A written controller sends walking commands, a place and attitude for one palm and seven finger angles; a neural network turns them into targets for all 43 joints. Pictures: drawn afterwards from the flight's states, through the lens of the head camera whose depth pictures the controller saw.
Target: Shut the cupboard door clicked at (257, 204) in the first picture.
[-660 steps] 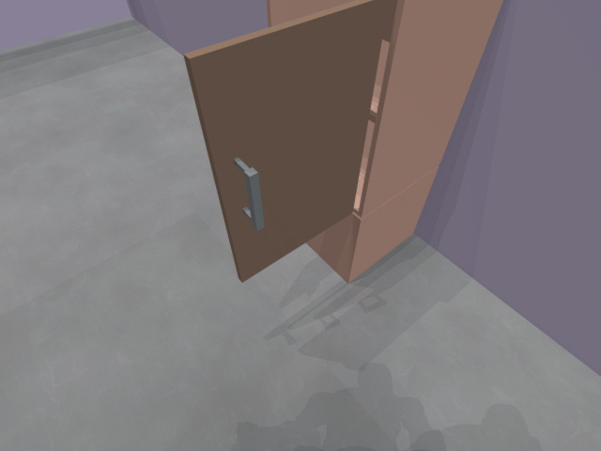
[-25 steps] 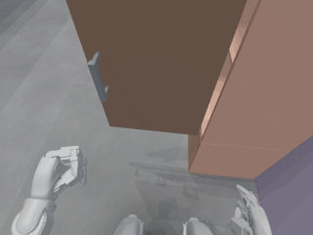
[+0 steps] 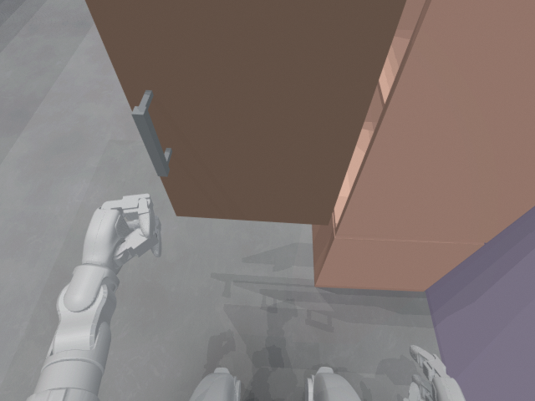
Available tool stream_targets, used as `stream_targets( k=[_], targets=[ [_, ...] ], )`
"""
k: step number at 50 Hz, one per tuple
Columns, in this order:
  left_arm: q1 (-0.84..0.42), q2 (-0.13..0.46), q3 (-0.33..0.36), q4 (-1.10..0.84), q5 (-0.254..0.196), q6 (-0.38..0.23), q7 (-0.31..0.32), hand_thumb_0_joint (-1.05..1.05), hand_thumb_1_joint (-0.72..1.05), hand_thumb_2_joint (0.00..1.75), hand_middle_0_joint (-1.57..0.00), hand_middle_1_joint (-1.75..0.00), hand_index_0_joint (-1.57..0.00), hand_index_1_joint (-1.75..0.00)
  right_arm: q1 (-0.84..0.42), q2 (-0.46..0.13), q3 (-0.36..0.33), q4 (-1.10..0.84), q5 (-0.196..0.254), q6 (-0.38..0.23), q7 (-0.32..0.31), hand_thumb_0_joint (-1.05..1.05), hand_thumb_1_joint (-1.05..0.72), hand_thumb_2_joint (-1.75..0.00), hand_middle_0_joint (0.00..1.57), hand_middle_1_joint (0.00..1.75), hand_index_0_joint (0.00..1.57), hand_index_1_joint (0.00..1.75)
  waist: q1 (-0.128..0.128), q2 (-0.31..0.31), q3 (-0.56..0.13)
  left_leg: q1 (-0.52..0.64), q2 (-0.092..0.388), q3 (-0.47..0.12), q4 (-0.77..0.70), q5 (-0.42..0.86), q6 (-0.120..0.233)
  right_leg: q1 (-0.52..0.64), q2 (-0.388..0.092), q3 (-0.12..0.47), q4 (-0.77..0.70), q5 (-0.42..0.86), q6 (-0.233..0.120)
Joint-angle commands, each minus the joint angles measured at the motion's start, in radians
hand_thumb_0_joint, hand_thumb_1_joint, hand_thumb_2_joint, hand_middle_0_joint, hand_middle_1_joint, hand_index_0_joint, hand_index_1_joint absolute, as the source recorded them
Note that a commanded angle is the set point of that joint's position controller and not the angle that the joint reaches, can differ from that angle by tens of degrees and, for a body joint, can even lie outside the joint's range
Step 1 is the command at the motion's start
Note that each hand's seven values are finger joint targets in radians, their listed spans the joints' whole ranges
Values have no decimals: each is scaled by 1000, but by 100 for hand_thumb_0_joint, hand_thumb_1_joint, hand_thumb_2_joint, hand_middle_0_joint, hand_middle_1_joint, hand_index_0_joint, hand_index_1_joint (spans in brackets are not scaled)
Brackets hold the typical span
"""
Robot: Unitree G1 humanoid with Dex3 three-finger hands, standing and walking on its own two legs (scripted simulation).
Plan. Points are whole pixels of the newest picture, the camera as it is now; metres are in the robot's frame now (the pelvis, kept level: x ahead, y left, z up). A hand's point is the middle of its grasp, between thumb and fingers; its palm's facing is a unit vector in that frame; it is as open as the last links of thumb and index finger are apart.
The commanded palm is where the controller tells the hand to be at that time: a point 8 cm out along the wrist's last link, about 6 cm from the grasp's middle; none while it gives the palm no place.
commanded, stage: bring the fist close to the handle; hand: left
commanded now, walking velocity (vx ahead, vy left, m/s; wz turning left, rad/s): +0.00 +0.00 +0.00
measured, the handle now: (155, 136) +0.53 +0.21 +0.05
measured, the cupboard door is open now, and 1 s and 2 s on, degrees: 89 89 74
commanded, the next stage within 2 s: push the door shut along its arc in 0.76 s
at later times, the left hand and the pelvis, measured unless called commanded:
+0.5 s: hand (165, 178) +0.43 +0.18 +0.06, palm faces -0.04 -1.00 -0.02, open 3.1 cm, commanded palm +0.40 +0.23 +0.06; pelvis -0.01 +0.00 +0.00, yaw -1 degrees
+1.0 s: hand (168, 182) +0.43 +0.17 +0.06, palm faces -0.07 -1.00 -0.03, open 3.1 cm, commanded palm +0.42 +0.23 +0.06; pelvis +0.00 +0.00 +0.00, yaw -1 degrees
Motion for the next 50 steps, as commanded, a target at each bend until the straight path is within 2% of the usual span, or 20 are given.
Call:
stream_targets(
  k=[1, 5, 11, 14, 15, 18, 20, 22, 25, 27, 30, 32, 34, 36, 38, 41, 43, 44, 47, 50],
  targets=[
    [-431, 187, 82, -191, -32, -99, -2, 0, 90, 90, -130, -150, -130, -150, 10, -135, -59, -98, -2, -39, -19, 0, -90, -90, 20, 30, 20, 30, -23, 33, -350, 165, -8, -32, -167, 289, 3, 217, 25, 45, -123, 252, -15],
    [-505, 216, 112, -76, -18, -122, 20, 0, 90, 90, -130, -150, -130, -150, 25, -135, -55, -68, -7, -31, -17, 0, -90, -90, 20, 30, 20, 30, -18, 44, -369, 167, -7, -33, -163, 320, -1, 212, 27, 43, -107, 277, -17],
    [-529, 218, 108, 138, 7, -71, -9, 0, 90, 90, -130, -150, -130, -150, 62, -143, -57, -63, -3, 11, 1, 0, -90, -90, 20, 30, 20, 30, -28, 6, -338, 112, -9, -16, -166, 319, 1, 229, 25, 51, -125, 312, -12],
    [-638, 245, 133, 189, -2, -75, -21, 0, 90, 90, -130, -150, -130, -150, 74, -148, -58, -58, -2, 26, 1, 0, -90, -90, 20, 30, 20, 30, -43, -28, -335, 81, -9, -12, -160, 287, 5, 235, 25, 58, -135, 296, -9],
    [-697, 270, 148, 186, -2, -88, -23, 0, 90, 90, -130, -150, -130, -150, 79, -150, -59, -53, -2, 27, -3, 0, -90, -90, 20, 30, 20, 30, -48, -13, -341, 92, -8, -18, -153, 302, 6, 226, 28, 58, -127, 307, -13],
    [-839, 267, 135, 219, 7, -136, -23, 0, 90, 90, -130, -150, -130, -150, 89, -144, -57, -31, -6, 29, -5, 0, -90, -90, 20, 30, 20, 30, -68, 9, -363, 103, -6, -23, -141, 292, 7, 187, 28, 63, -119, 289, -11],
    [-829, 291, 159, 239, 13, -163, -22, 0, 90, 90, -130, -150, -130, -150, 103, -149, -62, -27, -11, 28, -1, 0, -90, -90, 20, 30, 20, 30, -53, 29, -399, 125, -8, -28, -137, 301, 5, 182, 33, 58, -108, 280, -17],
    [-801, 267, 142, 267, 22, -171, -27, 0, 90, 90, -130, -150, -130, -150, 108, -148, -65, -23, -13, 35, 7, 0, -90, -90, 20, 30, 20, 30, -51, 53, -433, 150, -7, -24, -135, 327, 3, 173, 30, 56, -105, 298, -16],
    [-735, 332, 198, 327, 28, -154, -32, 0, 90, 90, -130, -150, -130, -150, 126, -158, -66, -27, -13, 53, 11, 0, -90, -90, 20, 30, 20, 30, -29, 42, -434, 119, -8, -23, -143, 334, 3, 205, 34, 55, -102, 308, -19],
    [-747, 298, 173, 298, 26, -143, -34, 0, 90, 90, -130, -150, -130, -150, 126, -151, -68, -35, -12, 62, 16, 0, -90, -90, 20, 30, 20, 30, -34, 34, -451, 121, -9, -16, -149, 341, 6, 222, 32, 57, -108, 324, -13],
    [-722, 347, 222, 255, 11, -145, -26, 0, 90, 90, -130, -150, -130, -150, 130, -157, -70, -50, -10, 71, 13, 0, -90, -90, 20, 30, 20, 30, -24, 8, -452, 116, -8, -11, -157, 353, 9, 261, 37, 60, -118, 345, -14],
    [-725, 324, 209, 220, 9, -159, -18, 0, 90, 90, -130, -150, -130, -150, 126, -149, -69, -54, -10, 72, 15, 0, -90, -90, 20, 30, 20, 30, -28, 8, -447, 126, -8, -9, -165, 353, 9, 264, 37, 60, -127, 346, -11],
    [-755, 281, 169, 213, 12, -173, -13, 0, 90, 90, -130, -150, -130, -150, 122, -143, -70, -46, -11, 70, 14, 0, -90, -90, 20, 30, 20, 30, -50, 5, -414, 127, -7, -7, -163, 326, 11, 236, 37, 60, -135, 324, -7],
    [-776, 311, 183, 242, 22, -183, -12, 0, 90, 90, -130, -150, -130, -150, 128, -150, -69, -33, -11, 71, 9, 0, -90, -90, 20, 30, 20, 30, -57, 6, -385, 119, -3, -15, -166, 304, 9, 213, 40, 58, -132, 298, -10],
    [-785, 267, 144, 267, 27, -185, -17, 0, 90, 90, -130, -150, -130, -150, 123, -147, -68, -27, -12, 71, 10, 0, -90, -90, 20, 30, 20, 30, -66, 28, -352, 127, -4, -16, -170, 273, 8, 174, 38, 55, -140, 260, -11],
    [-800, 275, 141, 275, 29, -185, -26, 0, 90, 90, -130, -150, -130, -150, 124, -154, -69, -26, -11, 73, 11, 0, -90, -90, 20, 30, 20, 30, -62, 52, -374, 168, -2, -31, -173, 286, 4, 154, 38, 47, -135, 252, -17],
    [-786, 238, 116, 272, 22, -179, -28, 0, 90, 90, -130, -150, -130, -150, 120, -151, -70, -30, -11, 73, 13, 0, -90, -90, 20, 30, 20, 30, -61, 58, -395, 199, 1, -34, -173, 316, 0, 144, 38, 40, -133, 266, -18],
    [-776, 243, 119, 267, 22, -177, -31, 0, 90, 90, -130, -150, -130, -150, 121, -153, -72, -31, -12, 73, 14, 0, -90, -90, 20, 30, 20, 30, -57, 59, -411, 207, 1, -32, -168, 335, 0, 151, 38, 41, -130, 282, -18],
    [-861, 255, 109, 298, 28, -174, -39, 0, 90, 90, -130, -150, -130, -150, 122, -152, -68, -19, -10, 77, 12, 0, -90, -90, 20, 30, 20, 30, -80, 39, -390, 186, 0, -37, -156, 321, 3, 137, 39, 44, -126, 279, -14],
    [-965, 321, 143, 349, 43, -178, -35, 0, 90, 90, -130, -150, -130, -150, 122, -159, -59, -11, -11, 79, 4, 0, -90, -90, 20, 30, 20, 30, -95, 25, -342, 130, -3, -41, -149, 253, 9, 114, 39, 50, -125, 231, -15]
  ],
)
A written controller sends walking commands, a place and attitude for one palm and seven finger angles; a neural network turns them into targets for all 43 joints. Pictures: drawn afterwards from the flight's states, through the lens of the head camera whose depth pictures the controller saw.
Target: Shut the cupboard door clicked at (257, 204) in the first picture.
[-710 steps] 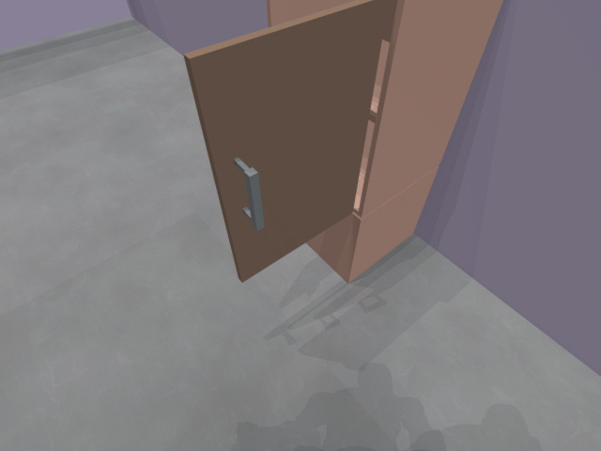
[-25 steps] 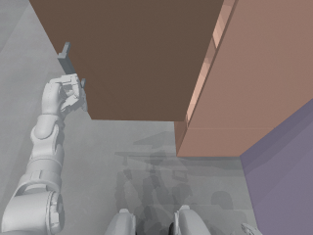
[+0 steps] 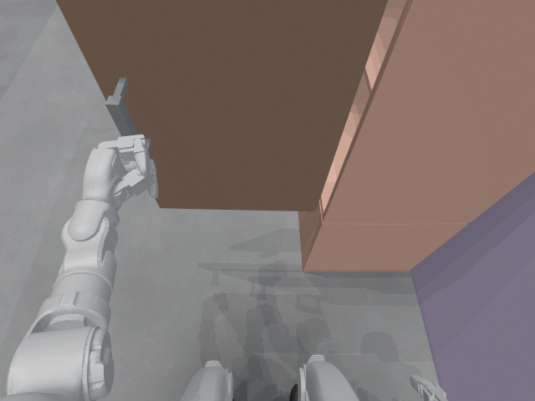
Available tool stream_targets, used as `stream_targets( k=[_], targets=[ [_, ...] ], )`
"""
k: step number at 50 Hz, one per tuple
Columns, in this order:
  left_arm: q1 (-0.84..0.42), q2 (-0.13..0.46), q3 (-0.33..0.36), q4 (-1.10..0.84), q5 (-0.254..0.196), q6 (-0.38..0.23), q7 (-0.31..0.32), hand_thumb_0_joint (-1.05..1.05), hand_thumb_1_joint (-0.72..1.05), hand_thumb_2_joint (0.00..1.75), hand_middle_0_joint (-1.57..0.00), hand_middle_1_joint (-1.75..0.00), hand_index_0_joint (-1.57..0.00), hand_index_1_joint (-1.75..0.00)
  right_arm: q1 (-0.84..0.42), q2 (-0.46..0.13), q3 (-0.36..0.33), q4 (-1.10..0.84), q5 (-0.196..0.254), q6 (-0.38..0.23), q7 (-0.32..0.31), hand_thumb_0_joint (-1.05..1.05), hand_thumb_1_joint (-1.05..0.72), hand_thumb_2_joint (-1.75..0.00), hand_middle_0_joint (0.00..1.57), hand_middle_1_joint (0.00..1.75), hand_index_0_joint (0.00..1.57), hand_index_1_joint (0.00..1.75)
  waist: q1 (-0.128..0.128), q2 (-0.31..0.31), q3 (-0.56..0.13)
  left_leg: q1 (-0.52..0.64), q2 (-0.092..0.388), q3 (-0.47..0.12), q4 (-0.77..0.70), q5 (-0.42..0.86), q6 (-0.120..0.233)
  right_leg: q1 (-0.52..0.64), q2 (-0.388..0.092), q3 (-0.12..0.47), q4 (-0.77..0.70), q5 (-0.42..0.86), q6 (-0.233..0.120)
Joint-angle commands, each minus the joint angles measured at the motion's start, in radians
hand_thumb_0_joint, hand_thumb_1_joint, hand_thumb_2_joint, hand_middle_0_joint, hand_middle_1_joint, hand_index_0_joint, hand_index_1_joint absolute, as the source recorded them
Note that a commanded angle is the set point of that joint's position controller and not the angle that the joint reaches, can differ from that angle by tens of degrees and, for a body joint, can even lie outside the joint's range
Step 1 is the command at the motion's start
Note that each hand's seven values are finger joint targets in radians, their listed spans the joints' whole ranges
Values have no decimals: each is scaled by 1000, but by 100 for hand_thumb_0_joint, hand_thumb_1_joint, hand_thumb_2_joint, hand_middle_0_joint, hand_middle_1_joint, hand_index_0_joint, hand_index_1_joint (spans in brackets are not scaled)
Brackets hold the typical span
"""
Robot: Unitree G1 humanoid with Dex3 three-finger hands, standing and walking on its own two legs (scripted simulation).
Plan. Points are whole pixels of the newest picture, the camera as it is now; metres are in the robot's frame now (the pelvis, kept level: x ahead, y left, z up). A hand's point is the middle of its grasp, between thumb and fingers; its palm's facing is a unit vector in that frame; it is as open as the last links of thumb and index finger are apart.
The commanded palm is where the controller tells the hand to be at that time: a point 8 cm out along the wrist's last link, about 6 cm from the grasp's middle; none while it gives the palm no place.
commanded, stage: push the door shut along its arc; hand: left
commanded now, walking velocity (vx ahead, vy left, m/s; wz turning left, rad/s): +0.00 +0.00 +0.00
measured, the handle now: (133, 127) +0.53 +0.22 +0.06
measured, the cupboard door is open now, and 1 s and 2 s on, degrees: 89 74 64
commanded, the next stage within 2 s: pull the fist back off the door in 1.64 s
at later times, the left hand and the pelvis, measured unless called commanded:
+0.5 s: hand (153, 143) +0.49 +0.18 +0.06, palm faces -0.16 -0.99 -0.02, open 3.1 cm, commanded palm +0.49 +0.22 +0.06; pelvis -0.01 +0.00 -0.01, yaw +0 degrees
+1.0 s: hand (182, 115) +0.55 +0.14 +0.06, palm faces -0.31 -0.95 -0.03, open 3.1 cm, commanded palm +0.56 +0.17 +0.06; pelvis -0.01 +0.01 -0.03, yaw -2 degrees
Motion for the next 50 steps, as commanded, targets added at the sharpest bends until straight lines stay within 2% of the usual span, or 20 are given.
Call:
stream_targets(
  k=[1, 4, 5, 7, 8, 11, 13, 15, 18, 20, 23, 30, 34, 37, 40, 43, 46, 48, 49, 50],
  targets=[
    [-536, 268, 59, -133, -4, -67, -3, 0, 90, 90, -130, -150, -130, -150, 99, -165, -54, -59, -1, -21, -17, 0, -90, -90, 20, 30, 20, 30, -55, 31, -337, 178, -10, -54, -140, 213, 3, 167, 29, 39, -109, 182, -19],
    [-570, 309, 84, -89, 3, -66, -14, 0, 90, 90, -130, -150, -130, -150, 103, -169, -50, -60, -3, -22, -19, 0, -90, -90, 20, 30, 20, 30, -55, 29, -385, 158, -14, -54, -122, 225, 7, 186, 30, 47, -97, 195, -20],
    [-580, 337, 101, -80, 4, -67, -24, 0, 90, 90, -130, -150, -130, -150, 111, -175, -48, -59, -5, -22, -21, 0, -90, -90, 20, 30, 20, 30, -52, 65, -415, 175, -14, -57, -112, 255, 6, 179, 31, 45, -83, 215, -25],
    [-581, 319, 80, -58, 7, -58, -51, 0, 90, 90, -130, -150, -130, -150, 120, -172, -49, -57, -5, -20, -16, 0, -90, -90, 20, 30, 20, 30, -51, 84, -459, 202, -11, -59, -102, 301, 2, 173, 30, 43, -72, 247, -24],
    [-599, 295, 55, -50, 6, -51, -66, 0, 90, 90, -130, -150, -130, -150, 124, -171, -48, -57, -6, -20, -13, 0, -90, -90, 20, 30, 20, 30, -65, 95, -462, 208, -10, -59, -96, 317, 3, 161, 30, 44, -71, 259, -23],
    [-622, 331, 76, -49, 1, -38, -96, 0, 90, 90, -130, -150, -130, -150, 146, -179, -51, -54, -6, -12, -10, 0, -90, -90, 20, 30, 20, 30, -68, 104, -502, 229, -5, -62, -80, 372, 4, 163, 35, 43, -61, 301, -23],
    [-652, 351, 87, -32, -1, -24, -109, 0, 90, 90, -130, -150, -130, -150, 158, -183, -51, -50, -5, -6, -13, 0, -90, -90, 20, 30, 20, 30, -87, 49, -485, 185, -3, -59, -73, 346, 12, 172, 36, 48, -69, 297, -17],
    [-694, 322, 58, -31, -7, -19, -125, 0, 90, 90, -130, -150, -130, -150, 168, -179, -50, -48, -4, -7, -13, 0, -90, -90, 20, 30, 20, 30, -100, 72, -473, 191, -6, -62, -69, 349, 15, 155, 40, 44, -66, 297, -20],
    [-718, 381, 88, -26, 1, -11, -137, 0, 90, 90, -130, -150, -130, -150, 179, -189, -51, -39, -4, 0, -14, 0, -90, -90, 20, 30, 20, 30, -103, 63, -473, 169, -3, -63, -67, 326, 18, 157, 39, 49, -74, 279, -19],
    [-766, 329, 40, -28, -2, -10, -151, 0, 90, 90, -130, -150, -130, -150, 186, -186, -49, -36, -5, -4, -13, 0, -90, -90, 20, 30, 20, 30, -121, 112, -469, 206, -3, -70, -63, 335, 17, 103, 42, 41, -70, 264, -24],
    [-788, 387, 65, 5, 11, -1, -158, 0, 90, 90, -130, -150, -130, -150, 197, -196, -48, -25, -6, -2, -14, 0, -90, -90, 20, 30, 20, 30, -125, 108, -458, 191, 0, -75, -60, 301, 16, 83, 44, 42, -77, 223, -24],
    [-907, 354, 15, 10, 21, 9, -176, 0, 90, 90, -130, -150, -130, -150, 225, -201, -47, -8, -14, -13, -11, 0, -90, -90, 20, 30, 20, 30, -156, 198, -513, 282, 6, -101, -41, 347, 11, -22, 51, 23, -59, 200, -33],
    [-959, 403, 40, 87, 39, 42, -169, 0, 90, 90, -130, -150, -130, -150, 234, -212, -40, -1, -15, -12, -10, 0, -90, -90, 20, 30, 20, 30, -178, 147, -454, 203, 9, -105, -36, 271, 15, -41, 53, 20, -62, 151, -29],
    [-1022, 438, 50, 100, 52, 53, -164, 0, 90, 90, -130, -150, -130, -150, 243, -214, -35, -2, -16, -16, -14, 0, -90, -90, 20, 30, 20, 30, -194, 155, -478, 178, 8, -101, -17, 271, 20, -46, 54, 23, -51, 151, -28],
    [-1035, 476, 75, 108, 60, 56, -165, 0, 90, 90, -130, -150, -130, -150, 259, -216, -31, -9, -21, -20, -12, 0, -90, -90, 20, 30, 20, 30, -186, 188, -522, 199, 8, -106, -2, 326, 17, -54, 58, 17, -30, 177, -34],
    [-1061, 434, 28, 123, 82, 68, -171, 0, 90, 90, -130, -150, -130, -150, 264, -214, -32, -1, -28, -18, -6, 0, -90, -90, 20, 30, 20, 30, -202, 218, -516, 228, 16, -119, 10, 351, 10, -105, 59, 9, -23, 180, -33],
    [-1087, 482, 62, 115, 82, 78, -183, 0, 90, 90, -130, -150, -130, -150, 278, -221, -33, 1, -30, -17, -7, 0, -90, -90, 20, 30, 20, 30, -199, 235, -574, 255, 20, -122, 23, 394, 9, -100, 62, 6, -12, 205, -34],
    [-1099, 467, 46, 154, 86, 102, -190, 0, 90, 90, -130, -150, -130, -150, 283, -218, -30, 2, -29, -13, -9, 0, -90, -90, 20, 30, 20, 30, -217, 206, -534, 210, 18, -117, 28, 373, 14, -101, 63, 6, -16, 203, -30],
    [-1120, 502, 69, 163, 89, 113, -189, 0, 90, 90, -130, -150, -130, -150, 292, -222, -28, 4, -30, -13, -12, 0, -90, -90, 20, 30, 20, 30, -223, 188, -526, 185, 20, -115, 31, 360, 17, -95, 65, 5, -13, 200, -28],
    [-1145, 501, 65, 149, 85, 112, -190, 0, 90, 90, -130, -150, -130, -150, 297, -219, -25, 3, -29, -16, -13, 0, -90, -90, 20, 30, 20, 30, -225, 209, -529, 196, 18, -118, 32, 380, 17, -100, 67, 3, -8, 210, -31]
  ],
)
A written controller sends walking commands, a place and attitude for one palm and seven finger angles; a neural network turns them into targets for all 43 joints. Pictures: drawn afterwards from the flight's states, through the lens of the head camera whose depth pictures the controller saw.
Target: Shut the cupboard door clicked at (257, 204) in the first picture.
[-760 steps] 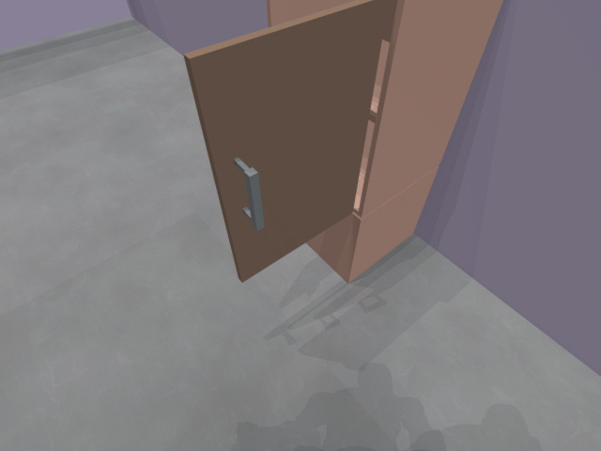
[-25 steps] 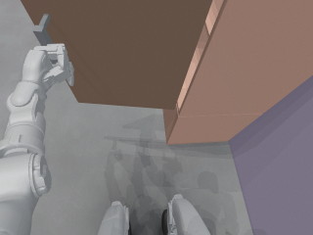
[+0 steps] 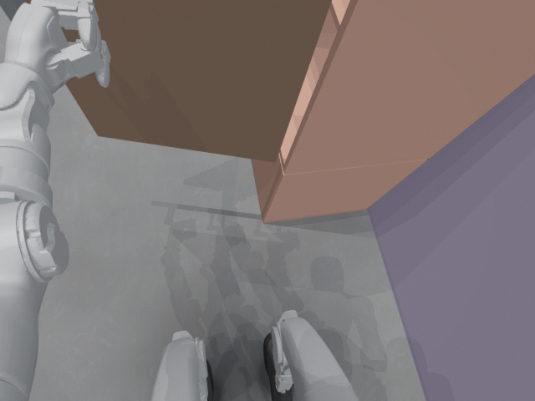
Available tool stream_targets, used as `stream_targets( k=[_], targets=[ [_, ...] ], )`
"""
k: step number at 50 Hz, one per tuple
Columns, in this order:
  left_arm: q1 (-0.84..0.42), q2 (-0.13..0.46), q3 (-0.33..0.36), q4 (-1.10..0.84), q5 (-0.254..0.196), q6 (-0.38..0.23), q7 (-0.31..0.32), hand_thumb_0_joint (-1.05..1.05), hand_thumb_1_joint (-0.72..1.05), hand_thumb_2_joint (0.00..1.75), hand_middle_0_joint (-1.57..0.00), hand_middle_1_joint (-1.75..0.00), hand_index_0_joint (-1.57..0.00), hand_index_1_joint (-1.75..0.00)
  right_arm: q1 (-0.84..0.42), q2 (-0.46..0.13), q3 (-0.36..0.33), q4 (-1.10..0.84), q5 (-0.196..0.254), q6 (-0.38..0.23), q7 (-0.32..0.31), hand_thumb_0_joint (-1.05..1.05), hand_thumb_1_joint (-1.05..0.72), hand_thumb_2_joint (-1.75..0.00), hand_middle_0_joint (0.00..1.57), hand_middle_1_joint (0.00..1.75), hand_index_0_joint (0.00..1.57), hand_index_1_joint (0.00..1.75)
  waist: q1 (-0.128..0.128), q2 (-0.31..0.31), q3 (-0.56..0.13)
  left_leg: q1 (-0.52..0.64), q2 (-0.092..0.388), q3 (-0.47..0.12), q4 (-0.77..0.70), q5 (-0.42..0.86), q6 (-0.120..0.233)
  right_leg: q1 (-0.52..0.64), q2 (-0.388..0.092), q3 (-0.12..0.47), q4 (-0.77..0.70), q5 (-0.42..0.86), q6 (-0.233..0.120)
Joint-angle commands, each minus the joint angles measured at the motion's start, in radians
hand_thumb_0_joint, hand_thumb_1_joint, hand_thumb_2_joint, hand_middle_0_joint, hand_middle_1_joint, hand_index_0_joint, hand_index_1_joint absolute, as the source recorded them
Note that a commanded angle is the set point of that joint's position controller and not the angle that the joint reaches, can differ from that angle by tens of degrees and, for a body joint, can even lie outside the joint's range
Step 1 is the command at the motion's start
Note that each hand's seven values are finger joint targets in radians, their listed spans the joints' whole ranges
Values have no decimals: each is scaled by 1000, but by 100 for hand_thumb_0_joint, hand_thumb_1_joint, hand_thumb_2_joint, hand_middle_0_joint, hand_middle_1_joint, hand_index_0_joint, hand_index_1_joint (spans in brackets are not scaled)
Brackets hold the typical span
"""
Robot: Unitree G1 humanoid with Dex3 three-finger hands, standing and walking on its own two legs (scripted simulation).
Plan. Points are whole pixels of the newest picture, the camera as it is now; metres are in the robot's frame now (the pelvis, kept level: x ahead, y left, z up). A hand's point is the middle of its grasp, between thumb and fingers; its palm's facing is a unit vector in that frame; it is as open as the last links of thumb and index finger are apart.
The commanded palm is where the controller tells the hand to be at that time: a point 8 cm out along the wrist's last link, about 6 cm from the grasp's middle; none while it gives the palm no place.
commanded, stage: push the door shut along its arc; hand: left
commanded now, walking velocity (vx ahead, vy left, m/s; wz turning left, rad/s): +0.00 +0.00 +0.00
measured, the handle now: (37, 20) +0.62 +0.23 +0.09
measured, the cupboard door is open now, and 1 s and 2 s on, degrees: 74 64 64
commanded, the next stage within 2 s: pull the fist back off the door in 0.64 s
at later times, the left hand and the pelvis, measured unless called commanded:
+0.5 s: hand (117, 30) +0.59 +0.13 +0.10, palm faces -0.35 -0.94 -0.02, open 3.2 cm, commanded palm +0.62 +0.14 +0.09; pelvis +0.01 -0.01 +0.00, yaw -1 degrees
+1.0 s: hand (150, 16) +0.63 +0.09 +0.09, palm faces +0.09 -0.99 -0.06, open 3.1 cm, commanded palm +0.60 +0.11 +0.09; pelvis +0.00 -0.01 -0.01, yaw +0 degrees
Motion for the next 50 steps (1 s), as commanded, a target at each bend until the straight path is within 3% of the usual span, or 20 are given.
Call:
stream_targets(
  k=[1, 5, 9, 11, 13, 17, 22, 26, 27, 29, 31, 37, 38, 39, 41, 43, 44, 46, 47, 50],
  targets=[
    [-553, 228, 46, -198, -19, -35, -7, 0, 90, 90, -130, -150, -130, -150, 223, -210, -75, -27, -6, -11, -15, 0, -90, -90, 20, 30, 20, 30, -49, 191, -575, 500, -5, -98, -132, 433, -2, 166, 43, 20, -109, 219, -41],
    [-575, 222, 41, -190, -3, -30, 3, 0, 90, 90, -130, -150, -130, -150, 237, -206, -73, -25, -15, -10, -15, 0, -90, -90, 20, 30, 20, 30, -65, 209, -579, 508, -3, -102, -113, 472, -3, 127, 45, 15, -94, 235, -41],
    [-570, 294, 74, -157, 23, -5, 3, 0, 90, 90, -130, -150, -130, -150, 250, -209, -69, -37, -17, -4, -15, 0, -90, -90, 20, 30, 20, 30, -64, 171, -595, 428, -7, -81, -101, 455, 6, 201, 47, 23, -91, 268, -36],
    [-590, 269, 53, -194, 25, -9, -7, 0, 90, 90, -130, -150, -130, -150, 253, -206, -74, -31, -18, -6, -14, 0, -90, -90, 20, 30, 20, 30, -64, 223, -638, 490, -3, -90, -96, 504, 0, 174, 46, 20, -84, 290, -37],
    [-584, 270, 57, -209, 21, -1, -18, 0, 90, 90, -130, -150, -130, -150, 258, -208, -79, -27, -21, -5, -13, 0, -90, -90, 20, 30, 20, 30, -63, 221, -648, 512, -1, -91, -95, 527, -2, 179, 49, 19, -89, 307, -37],
    [-637, 204, -1, -215, 12, 17, -40, 0, 90, 90, -130, -150, -130, -150, 263, -208, -83, -7, -18, -11, -17, 0, -90, -90, 20, 30, 20, 30, -88, 233, -629, 545, 1, -97, -93, 532, -2, 141, 52, 16, -101, 304, -37],
    [-715, 194, -22, -163, 6, 40, -44, 0, 90, 90, -130, -150, -130, -150, 265, -207, -75, 18, -21, -24, -26, 0, -90, -90, 20, 30, 20, 30, -122, 213, -566, 492, -3, -88, -82, 472, 7, 123, 57, 12, -110, 274, -39],
    [-764, 144, -60, -201, 3, 27, -42, 0, 90, 90, -130, -150, -130, -150, 263, -207, -80, 33, -27, -38, -26, 0, -90, -90, 20, 30, 20, 30, -127, 290, -613, 584, 3, -105, -70, 544, -1, 56, 57, 0, -90, 278, -47],
    [-752, 102, -85, -171, 4, 33, -43, 0, 90, 90, -130, -150, -130, -150, 256, -208, -80, 38, -28, -39, -24, 0, -90, -90, 20, 30, 20, 30, -134, 291, -588, 587, 3, -108, -67, 539, -2, 27, 58, -4, -93, 263, -49],
    [-786, 119, -80, -180, 3, 35, -43, 0, 90, 90, -130, -150, -130, -150, 255, -212, -79, 43, -31, -43, -23, 0, -90, -90, 20, 30, 20, 30, -137, 296, -590, 578, 0, -107, -64, 514, -1, 28, 60, -8, -89, 250, -50],
    [-820, 89, -101, -198, 1, 33, -41, 0, 90, 90, -130, -150, -130, -150, 249, -212, -81, 51, -31, -48, -25, 0, -90, -90, 20, 30, 20, 30, -146, 323, -605, 607, 3, -112, -57, 546, -1, 0, 60, -9, -80, 258, -51],
    [-855, 49, -132, -147, 11, 56, -30, 0, 90, 90, -130, -150, -130, -150, 239, -213, -75, 70, -30, -62, -28, 0, -90, -90, 20, 30, 20, 30, -176, 290, -587, 546, -2, -102, -38, 469, 9, -14, 62, -13, -76, 232, -48],
    [-871, 146, 104, -162, -48, 69, 176, 0, 90, 90, -130, -150, -130, -150, 323, -191, -51, 23, -57, -65, -17, 0, -90, -90, 20, 30, 20, 30, -129, 313, -584, 453, 17, -119, -67, 440, -1, 47, 49, 4, -85, 232, -45],
    [-819, 88, 64, -123, -19, 81, 278, 0, 90, 90, -130, -150, -130, -150, 311, -182, -50, 13, -61, -66, 5, 0, -90, -90, 20, 30, 20, 30, -131, 295, -586, 417, 12, -112, -72, 414, -4, 71, 48, 9, -82, 220, -40],
    [-788, 37, 76, -131, 1, 68, 394, 0, 90, 90, -130, -150, -130, -150, 324, -177, -61, 8, -78, -58, 32, 0, -90, -90, 20, 30, 20, 30, -132, 235, -608, 418, 14, -126, -73, 430, -8, 74, 42, 0, -69, 224, -29],
    [-782, 51, 100, -189, 56, 19, 525, 0, 90, 90, -130, -150, -130, -150, 341, -171, -66, -5, -103, -49, 63, 0, -90, -90, 20, 30, 20, 30, -116, 241, -639, 399, 8, -112, -66, 448, -10, 113, 38, 7, -69, 245, -24],
    [-789, 42, 71, -232, 107, -18, 570, 0, 90, 90, -130, -150, -130, -150, 339, -167, -70, -10, -114, -46, 81, 0, -90, -90, 20, 30, 20, 30, -113, 284, -675, 414, 3, -100, -55, 474, -11, 118, 36, 15, -64, 269, -25],
    [-747, 86, 49, -233, 202, -72, 597, 0, 90, 90, -130, -150, -130, -150, 350, -173, -79, -11, -118, -27, 107, 0, -90, -90, 20, 30, 20, 30, -103, 296, -712, 449, 4, -99, -53, 518, -16, 134, 35, 17, -54, 298, -30],
    [-727, 108, 51, -230, 226, -83, 595, 0, 90, 90, -130, -150, -130, -150, 355, -176, -83, -13, -115, -14, 113, 0, -90, -90, 20, 30, 20, 30, -100, 276, -718, 446, 2, -93, -63, 511, -14, 171, 36, 20, -63, 309, -29],
    [-675, 136, 62, -203, 211, -72, 535, 0, 90, 90, -130, -150, -130, -150, 355, -182, -87, -30, -97, 12, 115, 0, -90, -90, 20, 30, 20, 30, -92, 234, -722, 396, -11, -69, -100, 446, -3, 301, 40, 38, -100, 338, -27]
  ],
)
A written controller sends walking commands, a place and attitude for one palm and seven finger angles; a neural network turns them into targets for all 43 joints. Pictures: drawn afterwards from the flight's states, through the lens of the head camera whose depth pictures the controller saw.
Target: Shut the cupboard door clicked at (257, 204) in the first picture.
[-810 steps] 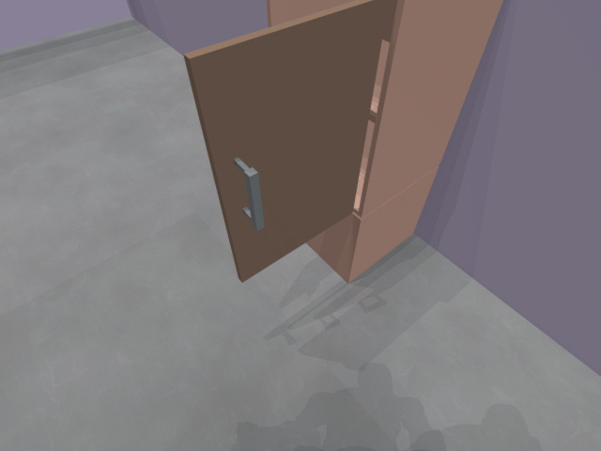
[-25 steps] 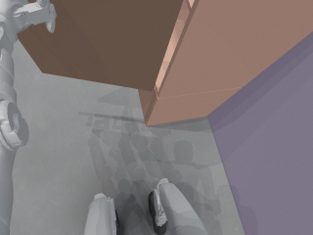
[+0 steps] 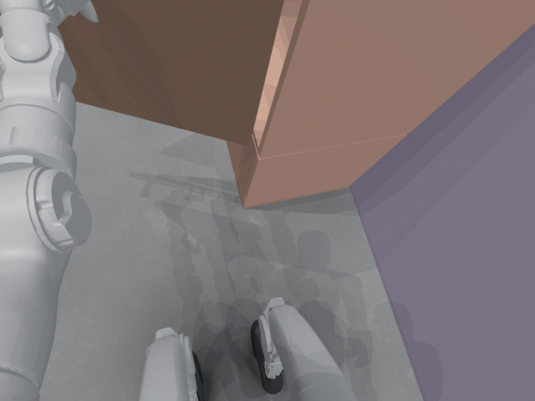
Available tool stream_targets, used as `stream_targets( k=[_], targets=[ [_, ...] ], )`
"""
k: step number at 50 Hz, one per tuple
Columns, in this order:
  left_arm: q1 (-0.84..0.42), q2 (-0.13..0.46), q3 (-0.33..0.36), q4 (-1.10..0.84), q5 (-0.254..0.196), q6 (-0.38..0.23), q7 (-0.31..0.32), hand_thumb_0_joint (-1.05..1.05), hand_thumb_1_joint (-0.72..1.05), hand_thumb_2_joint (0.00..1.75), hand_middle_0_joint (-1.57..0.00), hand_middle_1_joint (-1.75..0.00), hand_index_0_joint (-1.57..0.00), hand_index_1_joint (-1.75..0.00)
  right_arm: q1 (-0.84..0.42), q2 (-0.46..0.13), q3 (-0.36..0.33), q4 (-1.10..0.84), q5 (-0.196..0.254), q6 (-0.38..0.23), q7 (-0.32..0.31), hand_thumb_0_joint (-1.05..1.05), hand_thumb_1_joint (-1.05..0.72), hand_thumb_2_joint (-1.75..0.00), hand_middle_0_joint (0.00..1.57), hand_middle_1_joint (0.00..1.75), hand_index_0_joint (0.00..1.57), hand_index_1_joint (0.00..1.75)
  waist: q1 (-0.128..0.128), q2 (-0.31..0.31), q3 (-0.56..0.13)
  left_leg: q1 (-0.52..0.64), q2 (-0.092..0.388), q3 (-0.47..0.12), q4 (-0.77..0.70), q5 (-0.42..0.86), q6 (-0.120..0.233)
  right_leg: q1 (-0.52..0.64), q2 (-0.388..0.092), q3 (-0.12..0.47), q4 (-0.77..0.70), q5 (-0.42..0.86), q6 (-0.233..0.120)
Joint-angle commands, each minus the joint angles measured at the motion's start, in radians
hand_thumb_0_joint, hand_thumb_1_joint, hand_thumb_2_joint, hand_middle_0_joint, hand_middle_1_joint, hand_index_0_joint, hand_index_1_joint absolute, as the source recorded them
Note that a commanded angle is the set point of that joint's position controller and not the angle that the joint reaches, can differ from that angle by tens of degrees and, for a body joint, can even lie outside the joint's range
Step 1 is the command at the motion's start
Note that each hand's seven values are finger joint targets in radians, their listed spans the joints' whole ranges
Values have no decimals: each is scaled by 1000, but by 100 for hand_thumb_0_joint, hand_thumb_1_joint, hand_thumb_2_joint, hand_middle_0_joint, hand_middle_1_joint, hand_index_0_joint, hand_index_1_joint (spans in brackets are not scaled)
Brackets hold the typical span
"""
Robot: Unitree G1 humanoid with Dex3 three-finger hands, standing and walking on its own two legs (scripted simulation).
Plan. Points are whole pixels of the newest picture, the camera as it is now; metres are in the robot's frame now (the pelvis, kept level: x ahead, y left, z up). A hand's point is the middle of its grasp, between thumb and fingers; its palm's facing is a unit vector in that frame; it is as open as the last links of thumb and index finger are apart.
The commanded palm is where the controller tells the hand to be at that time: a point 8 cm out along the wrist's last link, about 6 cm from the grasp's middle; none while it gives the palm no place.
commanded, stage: pull the fist back off the door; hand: left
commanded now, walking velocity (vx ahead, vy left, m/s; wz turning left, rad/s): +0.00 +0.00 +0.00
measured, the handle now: out of the picture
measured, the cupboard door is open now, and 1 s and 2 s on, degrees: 64 64 64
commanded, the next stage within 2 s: draw the hand back to the body in 0.62 s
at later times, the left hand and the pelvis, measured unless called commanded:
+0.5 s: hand (74, 50) +0.55 +0.12 +0.09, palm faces +0.04 -1.00 +0.00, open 3.1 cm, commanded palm +0.52 +0.16 +0.10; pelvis +0.02 +0.00 +0.04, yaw +1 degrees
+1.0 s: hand (25, 77) +0.48 +0.15 +0.13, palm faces +0.07 -0.99 -0.07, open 3.1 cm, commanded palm +0.44 +0.19 +0.15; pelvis +0.03 +0.00 +0.07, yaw +0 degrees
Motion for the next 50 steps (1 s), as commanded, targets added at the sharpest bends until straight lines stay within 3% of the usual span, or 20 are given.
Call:
stream_targets(
  k=[1, 4, 6, 7, 10, 14, 17, 21, 24, 26, 27, 32, 34, 36, 37, 39, 41, 45, 48, 50],
  targets=[
    [-501, 218, -1, -205, -3, -70, -50, 0, 90, 90, -130, -150, -130, -150, 287, -227, -88, -13, 19, 40, -1, 0, -90, -90, 20, 30, 20, 30, -20, 178, -698, 494, -27, -41, -165, 425, 24, 467, 27, 60, -168, 353, -1],
    [-463, 233, 45, -192, -77, -44, -97, 0, 90, 90, -130, -150, -130, -150, 276, -222, -83, -28, 38, 48, -19, 0, -90, -90, 20, 30, 20, 30, -8, 97, -642, 407, -35, -18, -201, 328, 33, 564, 27, 81, -215, 321, 6],
    [-426, 225, 67, -240, -109, -73, -104, 0, 90, 90, -130, -150, -130, -150, 267, -214, -83, -35, 40, 39, -24, 0, -90, -90, 20, 30, 20, 30, 20, 124, -661, 444, -36, -15, -217, 348, 30, 572, 27, 81, -218, 337, 4],
    [-389, 228, 84, -252, -120, -94, -102, 0, 90, 90, -130, -150, -130, -150, 266, -211, -84, -33, 40, 38, -25, 0, -90, -90, 20, 30, 20, 30, 32, 100, -656, 448, -35, -11, -220, 357, 29, 586, 27, 83, -221, 348, 4],
    [-257, 170, 58, -250, -118, -150, -95, 0, 90, 90, -130, -150, -130, -150, 263, -201, -89, -31, 37, 33, -19, 0, -90, -90, 20, 30, 20, 30, 54, 70, -601, 444, -39, 2, -236, 376, 29, 610, 26, 86, -224, 392, 1],
    [-122, 73, -17, -130, -99, -136, -104, 0, 90, 90, -130, -150, -130, -150, 248, -208, -99, -25, 48, 48, -15, 0, -90, -90, 20, 30, 20, 30, 39, -14, -422, 364, -45, 22, -260, 267, 31, 569, 21, 88, -264, 298, 7],
    [-117, 58, -10, -185, -136, -148, -121, 0, 90, 90, -130, -150, -130, -150, 232, -213, -109, -32, 54, 53, -24, 0, -90, -90, 20, 30, 20, 30, 59, 0, -454, 440, -48, 18, -272, 294, 29, 563, 20, 83, -265, 303, 1],
    [-170, -43, -71, -337, -185, -220, -128, 0, 90, 90, -130, -150, -130, -150, 197, -205, -123, -26, 52, 48, -29, 0, -90, -90, 20, 30, 20, 30, 67, 89, -533, 601, -45, -2, -267, 384, 15, 508, 16, 67, -244, 340, -1],
    [-183, -23, -62, -432, -183, -274, -109, 0, 90, 90, -130, -150, -130, -150, 175, -207, -133, -17, 51, 50, -34, 0, -90, -90, 20, 30, 20, 30, 86, 126, -623, 692, -42, -14, -258, 464, 7, 515, 13, 64, -222, 382, -4],
    [-172, -63, -99, -465, -172, -292, -95, 0, 90, 90, -130, -150, -130, -150, 163, -203, -138, -11, 51, 52, -35, 0, -90, -90, 20, 30, 20, 30, 93, 165, -650, 761, -37, -27, -256, 528, -4, 485, 9, 54, -207, 399, -4],
    [-134, -111, -131, -439, -166, -288, -89, 0, 90, 90, -130, -150, -130, -150, 154, -199, -139, -8, 53, 55, -33, 0, -90, -90, 20, 30, 20, 30, 88, 153, -625, 772, -34, -29, -258, 540, -7, 464, 10, 47, -211, 394, -3],
    [-154, -123, -141, -309, -140, -242, -45, 0, 90, 90, -130, -150, -130, -150, 135, -205, -133, 4, 55, 77, -42, 0, -90, -90, 20, 30, 20, 30, 54, 40, -484, 669, -38, -36, -280, 438, 1, 451, 8, 41, -226, 335, 2],
    [-135, -121, -124, -247, -143, -223, -32, 0, 90, 90, -130, -150, -130, -150, 121, -204, -129, -2, 55, 79, -43, 0, -90, -90, 20, 30, 20, 30, 54, 3, -443, 610, -47, -27, -285, 375, 7, 464, 8, 46, -238, 304, 2],
    [-117, -66, -68, -238, -150, -229, -26, 0, 90, 90, -130, -150, -130, -150, 115, -207, -122, -14, 52, 78, -48, 0, -90, -90, 20, 30, 20, 30, 73, -9, -477, 589, -53, -20, -283, 394, 10, 505, 6, 54, -227, 335, 1],
    [-103, -82, -80, -233, -150, -233, -31, 0, 90, 90, -130, -150, -130, -150, 109, -202, -120, -20, 53, 77, -47, 0, -90, -90, 20, 30, 20, 30, 77, -12, -484, 583, -53, -19, -281, 400, 9, 511, 5, 54, -223, 342, 0],
    [-3, -24, -22, -332, -153, -256, -42, 0, 90, 90, -130, -150, -130, -150, 101, -198, -122, -55, 53, 80, -44, 0, -90, -90, 20, 30, 20, 30, 150, 37, -598, 652, -53, -8, -294, 500, 1, 595, 5, 60, -210, 419, -6],
    [123, 4, 6, -426, -167, -267, -65, 0, 90, 90, -130, -150, -130, -150, 94, -192, -123, -87, 62, 83, -42, 0, -90, -90, 20, 30, 20, 30, 203, 58, -696, 729, -50, 3, -308, 618, -5, 682, 5, 65, -213, 514, -7],
    [375, -39, -35, -590, -210, -205, -123, 0, 90, 90, -130, -150, -130, -150, 79, -179, -127, -149, 97, 97, -48, 0, -90, -90, 20, 30, 20, 30, 232, -70, -630, 692, -56, 42, -395, 564, 12, 884, 17, 74, -299, 588, 0],
    [416, -96, -78, -740, -276, -148, -156, 0, 90, 90, -130, -150, -130, -150, 46, -175, -130, -162, 126, 92, -67, 0, -90, -90, 20, 30, 20, 30, 215, -142, -508, 694, -58, 62, -461, 472, 24, 950, 21, 73, -383, 572, 10],
    [409, -118, -112, -843, -308, -139, -174, 0, 90, 90, -130, -150, -130, -150, 19, -174, -127, -160, 138, 78, -89, 0, -90, -90, 20, 30, 20, 30, 207, -119, -454, 739, -59, 65, -493, 432, 26, 956, 20, 72, -419, 533, 10]
  ],
)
